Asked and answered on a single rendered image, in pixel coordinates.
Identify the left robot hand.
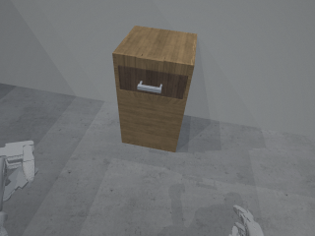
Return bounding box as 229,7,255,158
0,140,38,211

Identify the cabinet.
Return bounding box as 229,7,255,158
112,26,198,152

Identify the right robot hand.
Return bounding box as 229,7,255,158
228,205,265,236

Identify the drawer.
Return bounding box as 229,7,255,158
118,65,188,99

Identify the handle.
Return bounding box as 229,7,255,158
137,55,164,66
137,81,162,93

